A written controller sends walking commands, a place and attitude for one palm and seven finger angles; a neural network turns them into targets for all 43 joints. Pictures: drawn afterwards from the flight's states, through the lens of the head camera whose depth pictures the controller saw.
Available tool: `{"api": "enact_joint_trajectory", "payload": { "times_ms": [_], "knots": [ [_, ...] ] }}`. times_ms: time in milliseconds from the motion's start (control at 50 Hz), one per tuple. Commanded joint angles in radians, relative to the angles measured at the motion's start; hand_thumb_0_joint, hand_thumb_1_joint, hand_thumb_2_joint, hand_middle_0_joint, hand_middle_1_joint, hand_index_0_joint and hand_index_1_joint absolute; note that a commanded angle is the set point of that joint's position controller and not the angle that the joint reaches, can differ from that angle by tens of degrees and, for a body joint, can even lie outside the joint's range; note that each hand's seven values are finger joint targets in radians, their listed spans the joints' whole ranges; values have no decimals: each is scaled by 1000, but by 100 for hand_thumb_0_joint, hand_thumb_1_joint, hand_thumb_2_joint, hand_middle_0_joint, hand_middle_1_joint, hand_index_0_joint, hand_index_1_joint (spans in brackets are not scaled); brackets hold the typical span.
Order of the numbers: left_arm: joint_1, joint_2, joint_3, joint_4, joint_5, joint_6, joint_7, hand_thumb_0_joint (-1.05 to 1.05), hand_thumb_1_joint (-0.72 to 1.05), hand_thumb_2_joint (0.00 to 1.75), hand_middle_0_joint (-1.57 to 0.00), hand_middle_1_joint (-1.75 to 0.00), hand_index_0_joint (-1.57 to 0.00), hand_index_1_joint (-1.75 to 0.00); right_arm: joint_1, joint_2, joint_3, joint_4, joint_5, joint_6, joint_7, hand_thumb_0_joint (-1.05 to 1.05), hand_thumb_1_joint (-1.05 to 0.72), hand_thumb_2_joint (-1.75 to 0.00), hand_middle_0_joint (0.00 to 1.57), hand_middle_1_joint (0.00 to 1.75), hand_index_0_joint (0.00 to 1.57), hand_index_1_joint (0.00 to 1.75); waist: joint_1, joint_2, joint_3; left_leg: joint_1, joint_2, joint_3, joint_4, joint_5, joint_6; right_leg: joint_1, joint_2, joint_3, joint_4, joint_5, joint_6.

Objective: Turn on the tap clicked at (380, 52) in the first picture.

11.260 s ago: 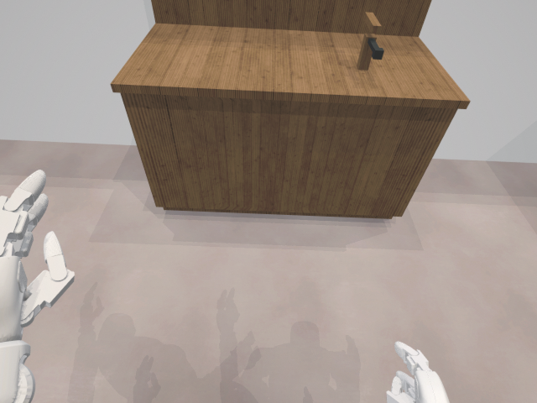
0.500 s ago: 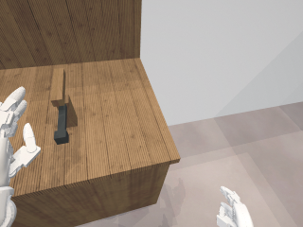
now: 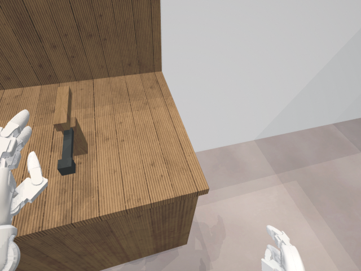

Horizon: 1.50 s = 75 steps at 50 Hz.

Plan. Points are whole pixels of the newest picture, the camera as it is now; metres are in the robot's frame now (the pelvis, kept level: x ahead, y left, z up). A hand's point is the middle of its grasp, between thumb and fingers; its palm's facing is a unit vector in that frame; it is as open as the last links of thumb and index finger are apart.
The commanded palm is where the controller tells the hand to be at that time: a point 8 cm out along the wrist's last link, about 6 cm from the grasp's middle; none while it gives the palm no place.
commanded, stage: look again from close up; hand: left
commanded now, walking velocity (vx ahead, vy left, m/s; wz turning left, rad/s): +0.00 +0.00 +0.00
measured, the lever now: (66, 166) +0.31 +0.28 +0.05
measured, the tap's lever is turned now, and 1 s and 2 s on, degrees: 0 0 0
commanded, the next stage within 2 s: shuffle to correct the standing spot in 0.14 s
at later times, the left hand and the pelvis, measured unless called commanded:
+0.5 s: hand (41, 178) +0.22 +0.25 +0.16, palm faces +0.38 -0.86 -0.35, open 7.4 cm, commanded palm +0.16 +0.28 +0.17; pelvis +0.00 +0.00 +0.00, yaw +0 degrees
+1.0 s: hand (52, 200) +0.19 +0.22 +0.15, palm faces +0.39 -0.84 -0.37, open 7.4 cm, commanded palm +0.14 +0.26 +0.17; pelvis -0.02 -0.02 -0.01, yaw +1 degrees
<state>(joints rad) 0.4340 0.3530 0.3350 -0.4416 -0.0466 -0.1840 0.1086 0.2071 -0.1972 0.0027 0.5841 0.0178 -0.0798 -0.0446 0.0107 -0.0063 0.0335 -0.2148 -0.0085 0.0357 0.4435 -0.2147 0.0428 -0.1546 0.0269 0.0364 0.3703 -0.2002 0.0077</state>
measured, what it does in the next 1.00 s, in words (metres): stands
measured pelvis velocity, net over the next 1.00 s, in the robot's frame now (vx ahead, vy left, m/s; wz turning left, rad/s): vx -0.02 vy -0.02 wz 0.01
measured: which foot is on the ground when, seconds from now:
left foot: down 0.00-1.00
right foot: down 0.00-1.00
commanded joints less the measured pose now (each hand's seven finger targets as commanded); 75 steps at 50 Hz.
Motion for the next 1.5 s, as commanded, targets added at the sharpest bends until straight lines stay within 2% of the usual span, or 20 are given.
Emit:
{"api": "enact_joint_trajectory", "payload": {
  "times_ms": [0, 240, 440, 600, 620, 700, 760, 800, 880, 1020, 1040, 1060, 1080, 1120, 1180, 1220, 1280, 1320, 1400, 1480],
  "knots": [
    [-66, 160, 107, -209, -3, -60, 21, 0, 90, 90, -20, -30, -20, -30, -94, -122, -47, -163, -1, -59, -9, 0, -90, -90, 20, 30, 20, 30, 7, 51, -133, 55, 94, -104, -77, 112, -8, 19, -92, 62, -40, 157, -34],
    [-93, 150, 94, -230, 5, -63, 23, 0, 90, 90, -20, -30, -20, -30, -89, -122, -43, -156, -5, -61, -13, 0, -90, -90, 20, 30, 20, 30, 3, 53, -122, 33, 108, -121, -109, 65, -11, 21, -79, 38, -27, 120, -32],
    [-99, 154, 100, -264, -3, -63, 15, 0, 90, 90, -20, -30, -20, -30, -74, -117, -50, -168, -8, -58, -4, 0, -90, -90, 20, 30, 20, 30, 0, 128, -137, 70, 182, -154, -119, 248, -44, -5, -46, -18, 31, 94, -15],
    [-24, 189, 149, -309, -19, -76, 4, 0, 90, 90, -20, -30, -20, -30, -66, -110, -65, -195, -4, -67, 3, 0, -90, -90, 20, 30, 20, 30, 11, 125, -152, 33, 218, -136, -30, 345, -22, -19, -71, 8, 49, 165, -28],
    [-19, 199, 161, -310, -21, -75, 5, 0, 90, 90, -20, -30, -20, -30, -74, -107, -63, -190, -3, -70, 0, 0, -90, -90, 20, 30, 20, 30, 9, 119, -150, 38, 214, -128, -13, 362, -25, -30, -75, 17, 47, 194, -33],
    [17, 165, 141, -260, -33, -60, 14, 0, 90, 90, -20, -30, -20, -30, -66, -109, -61, -186, 5, -66, -2, 0, -90, -90, 20, 30, 20, 30, 6, 55, -188, 19, 116, -82, 39, 44, -28, -32, -126, 129, -31, 176, -47],
    [5, 171, 133, -233, -32, -35, 29, 0, 90, 90, -20, -30, -20, -30, -70, -110, -53, -178, 9, -53, -12, 0, -90, -90, 20, 30, 20, 30, -2, -32, -139, 13, 51, -66, 112, -106, -27, -129, -187, 222, -137, -58, -64],
    [-13, 169, 121, -213, -24, -20, 36, 0, 90, 90, -20, -30, -20, -30, -77, -115, -48, -169, 12, -46, -16, 0, -90, -90, 20, 30, 20, 30, -2, -84, -101, 9, 33, -74, 168, -112, -21, -187, -217, 256, -185, -204, -75],
    [-50, 179, 119, -204, -12, -10, 50, 0, 90, 90, -20, -30, -20, -30, -93, -120, -41, -153, 8, -48, -22, 0, -90, -90, 20, 30, 20, 30, -3, -109, -92, -14, 28, -88, 114, -61, -9, -129, -221, 215, -146, -145, -84],
    [-74, 190, 116, -279, 5, -37, 47, 0, 90, 90, -20, -30, -20, -30, -114, -129, -50, -150, 1, -63, -21, 0, -90, -90, 20, 30, 20, 30, 4, 64, -84, 38, 101, -157, -74, -1, 15, -74, -122, 113, -58, -53, -45],
    [-1035, 974, 682, -434, 133, -146, 42, 0, 90, 90, -20, -30, -20, -30, 5, -128, -30, -126, -41, -118, -15, 0, -90, -90, 20, 30, 20, 30, 41, -106, 95, -145, 68, -75, 101, 98, 4, -208, -110, 140, -145, 101, 14],
    [-502, 372, 284, 101, 45, -113, -4, 0, 90, 90, -20, -30, -20, -30, -63, -46, 6, -84, -8, -119, -2, 0, -90, -90, 20, 30, 20, 30, 7, -99, -127, -10, -19, -76, 83, 85, -10, -130, -159, 152, -67, 83, -73],
    [-247, 291, 229, 60, 13, -123, -5, 0, 90, 90, -20, -30, -20, -30, -59, -102, -43, -127, -4, -134, 3, 0, -90, -90, 20, 30, 20, 30, 50, -41, -71, 4, 24, -78, 47, 77, -32, -88, -153, 218, -104, 131, -68],
    [-162, 89, 47, 15, -17, -130, -25, 0, 90, 90, -20, -30, -20, -30, -64, -120, -56, -127, 15, -146, 25, 0, -90, -90, 20, 30, 20, 30, 22, 194, -177, 80, 44, -80, -46, 100, -23, -16, -117, 132, 6, 94, -70],
    [-87, 119, 20, -184, -5, -152, -25, 0, 90, 90, -20, -30, -20, -30, -67, -135, -52, -152, 6, -148, 57, 0, -90, -90, 20, 30, 20, 30, 35, 237, -164, -37, 125, -167, -144, 76, 0, 25, -56, 27, 121, 23, -33],
    [-46, 168, 76, -211, -1, -154, -12, 0, 90, 90, -20, -30, -20, -30, -90, -130, -45, -159, 9, -147, 62, 0, -90, -90, 20, 30, 20, 30, 39, 170, -134, -106, 146, -183, -194, -49, 1, 46, -44, -6, 158, 1, -22],
    [-54, 246, 187, -217, -5, -158, 3, 0, 90, 90, -20, -30, -20, -30, -74, -129, -45, -172, 0, -138, 43, 0, -90, -90, 20, 30, 20, 30, 34, -46, -140, -121, 142, -196, -176, -59, -9, 62, -55, -7, 122, 17, -17],
    [-119, 314, 265, -237, -9, -162, 10, 0, 90, 90, -20, -30, -20, -30, -94, -129, -40, -170, -3, -129, 26, 0, -90, -90, 20, 30, 20, 30, 28, -6, -136, -83, 142, -192, -181, -23, -34, 41, -53, -16, 128, 25, -13],
    [-214, 230, 181, -209, -6, -168, -1, 0, 90, 90, -20, -30, -20, -30, -73, -117, -39, -154, -7, -133, 17, 0, -90, -90, 20, 30, 20, 30, 18, 130, -136, -21, 143, -172, -148, 87, -49, 14, -65, -15, 124, 51, -22],
    [-224, 137, 67, -216, 7, -153, -6, 0, 90, 90, -20, -30, -20, -30, -57, -123, -40, -135, -10, -143, 35, 0, -90, -90, 20, 30, 20, 30, 14, 165, -159, 79, 144, -151, -102, 295, -80, -29, -64, -24, 113, 45, -27]
  ]
}}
